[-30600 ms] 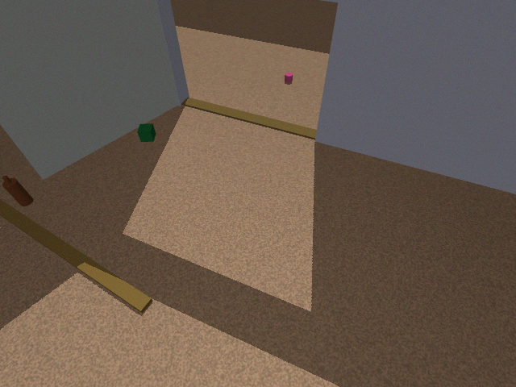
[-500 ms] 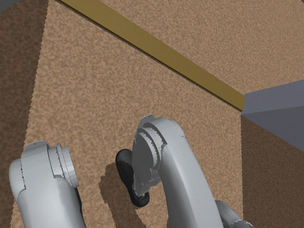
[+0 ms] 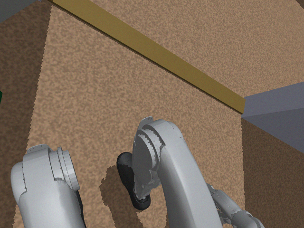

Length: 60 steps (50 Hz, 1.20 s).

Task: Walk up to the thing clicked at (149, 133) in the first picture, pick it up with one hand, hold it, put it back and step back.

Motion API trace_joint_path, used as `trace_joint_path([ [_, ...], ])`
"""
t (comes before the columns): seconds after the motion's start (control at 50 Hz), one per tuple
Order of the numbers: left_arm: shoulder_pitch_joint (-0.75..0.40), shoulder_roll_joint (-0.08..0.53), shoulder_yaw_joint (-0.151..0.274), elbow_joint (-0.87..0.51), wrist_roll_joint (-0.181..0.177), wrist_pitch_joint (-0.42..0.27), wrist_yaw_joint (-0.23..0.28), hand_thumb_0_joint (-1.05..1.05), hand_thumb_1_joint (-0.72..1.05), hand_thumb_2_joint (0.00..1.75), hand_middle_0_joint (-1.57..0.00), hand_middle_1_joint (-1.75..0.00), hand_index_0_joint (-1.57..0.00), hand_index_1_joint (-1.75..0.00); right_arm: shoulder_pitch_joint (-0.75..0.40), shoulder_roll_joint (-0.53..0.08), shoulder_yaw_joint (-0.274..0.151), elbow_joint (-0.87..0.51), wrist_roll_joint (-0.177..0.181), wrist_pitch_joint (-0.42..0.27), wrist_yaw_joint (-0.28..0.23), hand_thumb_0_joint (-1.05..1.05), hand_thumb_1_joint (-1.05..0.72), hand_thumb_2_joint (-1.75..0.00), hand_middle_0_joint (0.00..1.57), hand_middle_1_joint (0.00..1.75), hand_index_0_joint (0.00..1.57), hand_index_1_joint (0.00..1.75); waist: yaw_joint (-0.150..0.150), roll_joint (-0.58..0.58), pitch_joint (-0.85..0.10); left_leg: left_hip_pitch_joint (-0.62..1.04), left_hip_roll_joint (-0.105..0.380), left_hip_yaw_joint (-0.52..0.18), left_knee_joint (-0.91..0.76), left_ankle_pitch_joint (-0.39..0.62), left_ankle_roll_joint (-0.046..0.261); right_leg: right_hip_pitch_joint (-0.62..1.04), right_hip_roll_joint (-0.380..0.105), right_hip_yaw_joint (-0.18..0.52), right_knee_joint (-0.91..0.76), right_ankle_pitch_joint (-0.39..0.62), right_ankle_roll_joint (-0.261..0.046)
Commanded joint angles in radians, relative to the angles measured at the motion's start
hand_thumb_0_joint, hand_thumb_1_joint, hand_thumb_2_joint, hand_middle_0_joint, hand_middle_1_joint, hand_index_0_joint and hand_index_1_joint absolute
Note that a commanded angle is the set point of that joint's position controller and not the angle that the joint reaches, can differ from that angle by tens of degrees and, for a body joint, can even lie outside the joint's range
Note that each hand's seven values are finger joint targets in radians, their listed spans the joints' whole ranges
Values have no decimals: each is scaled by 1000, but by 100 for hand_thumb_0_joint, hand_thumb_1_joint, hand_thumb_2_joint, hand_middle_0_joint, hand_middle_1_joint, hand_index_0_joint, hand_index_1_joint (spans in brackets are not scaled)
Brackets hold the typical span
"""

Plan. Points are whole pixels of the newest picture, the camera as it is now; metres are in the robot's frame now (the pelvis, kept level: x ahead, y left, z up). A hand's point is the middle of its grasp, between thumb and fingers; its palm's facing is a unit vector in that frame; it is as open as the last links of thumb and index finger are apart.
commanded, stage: close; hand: left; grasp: from above
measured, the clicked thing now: out of the picture +0.45 +0.31 -0.27
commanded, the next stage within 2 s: settle in 0.16 s
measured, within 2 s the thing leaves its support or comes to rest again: leaves its support in 0.56 s
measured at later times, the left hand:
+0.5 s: hand out of the picture +0.43 +0.34 -0.22, palm faces -0.47 -0.05 -0.88, open 10.4 cm
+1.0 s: hand out of the picture +0.43 +0.34 -0.13, palm faces -0.50 -0.03 -0.87, open 10.4 cm
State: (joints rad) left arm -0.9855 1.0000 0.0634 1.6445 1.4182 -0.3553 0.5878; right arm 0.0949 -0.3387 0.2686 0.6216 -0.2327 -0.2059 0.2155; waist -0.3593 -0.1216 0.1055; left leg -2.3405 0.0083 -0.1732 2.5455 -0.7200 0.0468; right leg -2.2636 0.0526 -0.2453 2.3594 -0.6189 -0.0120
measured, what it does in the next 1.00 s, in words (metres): stands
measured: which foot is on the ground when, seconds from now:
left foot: down 0.00-1.00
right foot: down 0.00-1.00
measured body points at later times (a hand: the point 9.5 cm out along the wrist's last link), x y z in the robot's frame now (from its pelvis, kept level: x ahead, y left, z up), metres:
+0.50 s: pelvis +0.00 +0.00 +0.00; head +0.26 +0.14 +0.35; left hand +0.45 +0.34 -0.17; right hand +0.06 -0.26 -0.05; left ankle +0.07 +0.11 -0.27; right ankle +0.12 -0.10 -0.27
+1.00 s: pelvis +0.00 +0.00 +0.04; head +0.24 +0.10 +0.41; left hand +0.45 +0.34 -0.08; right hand +0.11 -0.27 -0.05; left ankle +0.07 +0.11 -0.27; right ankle +0.12 -0.10 -0.27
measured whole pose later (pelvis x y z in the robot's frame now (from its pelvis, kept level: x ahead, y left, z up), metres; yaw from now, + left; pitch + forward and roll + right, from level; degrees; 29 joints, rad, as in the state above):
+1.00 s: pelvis +0.00 +0.00 +0.04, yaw +4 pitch +34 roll -10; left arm -0.88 0.83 0.04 1.23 1.26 -0.33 0.23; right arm 0.13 -0.33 0.11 0.61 -0.13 -0.05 0.15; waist -0.24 -0.01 0.00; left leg -2.28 -0.02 -0.11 2.37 -0.69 0.04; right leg -2.21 0.03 -0.18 2.24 -0.63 -0.02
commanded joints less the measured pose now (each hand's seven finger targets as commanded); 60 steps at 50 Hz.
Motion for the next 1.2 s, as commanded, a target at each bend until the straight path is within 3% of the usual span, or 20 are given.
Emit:
trace_joint_path([
  [0.0, -213, 261, 53, -97, -46, 11, -13, 0, 43, 51, -80, -46, -81, -46, 210, -318, -94, -3, 6, 8, -17, 0, -90, -90, 20, 30, 20, 30, -31, 396, -569, 397, -1, 39, -236, 192, -7, 372, 39, 19, -220, 174, -16],
  [0.18, -179, 306, 76, -139, -64, -60, -52, 0, 53, 55, -89, -45, -89, -45, 207, -303, -90, -13, 5, 54, -52, 0, -90, -90, 20, 30, 20, 30, -4, 404, -607, 409, 5, 32, -244, 190, -11, 408, 46, 24, -222, 149, -21],
  [0.32, -178, 309, 70, -195, -34, -85, -40, 0, 58, 71, -100, -52, -98, -53, 208, -288, -92, -10, -3, 74, -64, 0, -92, -91, 20, 30, 20, 30, 17, 507, -636, 493, 15, 22, -265, 219, -31, 368, 50, 11, -196, 162, -30],
  [0.4, -180, 318, 93, -238, -19, -79, -27, 0, 63, 72, -103, -52, -102, -54, 219, -297, -110, -6, -6, 73, -61, 0, -92, -91, 20, 30, 20, 30, 16, 555, -627, 532, 15, 12, -282, 237, -41, 313, 45, -5, -180, 168, -33],
  [0.44, -183, 337, 118, -312, -18, -77, -20, 0, 64, 73, -105, -50, -103, -53, 221, -291, -121, -1, -3, 76, -57, 0, -92, -91, 20, 30, 20, 30, 35, 595, -691, 580, 18, 8, -288, 279, -45, 324, 44, -2, -169, 197, -34],
  [0.5, -168, 312, 142, -385, -30, -62, -16, 0, 68, 72, -107, -51, -105, -52, 233, -304, -162, 1, -1, 70, -44, 0, -92, -91, 20, 30, 20, 30, 32, 631, -706, 632, 19, 2, -299, 333, -57, 284, 36, -3, -153, 226, -34],
  [0.54, -185, 323, 165, -495, -49, -51, -16, 0, 68, 72, -108, -48, -106, -51, 227, -297, -188, 2, 9, 71, -43, 0, -92, -91, 20, 30, 20, 30, 57, 662, -772, 646, 18, 19, -315, 318, -53, 311, 35, 16, -169, 225, -38],
  [0.56, -190, 267, 135, -506, -59, -42, -26, 0, 68, 71, -108, -48, -106, -50, 215, -303, -202, -18, 12, 66, -42, 0, -92, -91, 20, 30, 20, 30, 44, 648, -735, 633, 11, 15, -320, 295, -57, 275, 28, 14, -174, 208, -42],
  [0.62, -196, 243, 132, -607, -83, -16, -58, 0, 66, 67, -107, -43, -105, -46, 230, -291, -231, -8, 34, 64, -39, 0, -92, -91, 20, 30, 20, 30, 65, 690, -780, 665, 11, 25, -357, 278, -57, 265, 20, 32, -192, 197, -43],
  [0.66, -157, 224, 129, -617, -101, 7, -82, 0, 67, 70, -108, -44, -106, -47, 233, -277, -249, 3, 53, 72, -40, 0, -92, -91, 20, 30, 20, 30, 100, 686, -829, 660, 8, 32, -381, 265, -53, 277, 19, 40, -203, 193, -45],
  [0.68, -163, 130, 69, -579, -112, 20, -105, 0, 69, 70, -108, -45, -106, -47, 228, -271, -249, -3, 58, 72, -37, 0, -92, -91, 20, 30, 20, 30, 73, 648, -774, 635, 3, 29, -381, 258, -51, 246, 14, 38, -215, 190, -44],
  [0.72, -187, 58, 6, -556, -126, 41, -147, 0, 68, 69, -108, -45, -106, -47, 242, -252, -247, 33, 74, 82, -38, 0, -92, -91, 20, 30, 20, 30, 76, 623, -770, 634, 4, 33, -394, 259, -45, 230, 15, 39, -237, 186, -39],
  [0.78, -178, 113, 34, -541, -132, 66, -198, 0, 64, 70, -106, -45, -104, -48, 265, -263, -260, 18, 88, 106, -50, 0, -92, -91, 20, 30, 20, 30, 94, 544, -780, 620, -6, 39, -402, 291, -37, 275, 11, 48, -264, 205, -40],
  [0.86, -192, 49, -6, -569, -171, 59, -281, 0, 67, 72, -109, -47, -106, -49, 266, -255, -256, -5, 103, 137, -59, 0, -92, -91, 20, 30, 20, 30, 83, 449, -770, 587, -21, 56, -403, 300, -23, 356, 11, 60, -305, 227, -39],
  [0.94, -205, 161, 75, -615, -194, 22, -341, 0, 65, 74, -111, -43, -107, -47, 289, -252, -263, -7, 104, 169, -83, 0, -93, -91, 20, 30, 20, 30, 98, 383, -806, 519, -31, 96, -392, 259, -8, 468, 8, 92, -348, 198, -32],
  [0.96, -205, 107, 42, -609, -202, 9, -356, 0, 65, 74, -112, -42, -108, -46, 274, -245, -258, -24, 104, 173, -86, 0, -93, -91, 20, 30, 20, 30, 91, 373, -809, 527, -34, 96, -387, 263, -9, 470, 7, 93, -353, 198, -33],
  [1.0, -216, 181, 92, -637, -199, -25, -360, 0, 65, 69, -108, -45, -106, -47, 278, -238, -256, -11, 96, 183, -94, 0, -92, -91, 20, 30, 20, 30, 107, 385, -837, 518, -34, 109, -380, 259, -7, 515, 9, 112, -360, 199, -31],
  [1.02, -224, 133, 52, -648, -202, -39, -368, 0, 62, 65, -106, -43, -104, -45, 258, -231, -249, -24, 96, 184, -97, 0, -92, -91, 20, 30, 20, 30, 109, 383, -831, 521, -36, 111, -377, 251, -9, 497, 8, 113, -363, 187, -32],
  [1.06, -250, 209, 92, -684, -198, -73, -364, 0, 62, 68, -106, -43, -104, -46, 252, -229, -249, -18, 93, 191, -106, 0, -92, -91, 20, 30, 20, 30, 132, 434, -865, 531, -35, 114, -385, 219, -12, 487, 11, 126, -361, 146, -37],
  [1.18, -244, 184, 89, -724, -180, -109, -313, 0, 66, 70, -109, -51, -108, -52, 248, -230, -262, 7, 92, 211, -114, 0, -94, -92, 20, 30, 20, 30, 149, 502, -883, 626, -38, 98, -437, 214, -26, 389, 13, 100, -350, 113, -48],
])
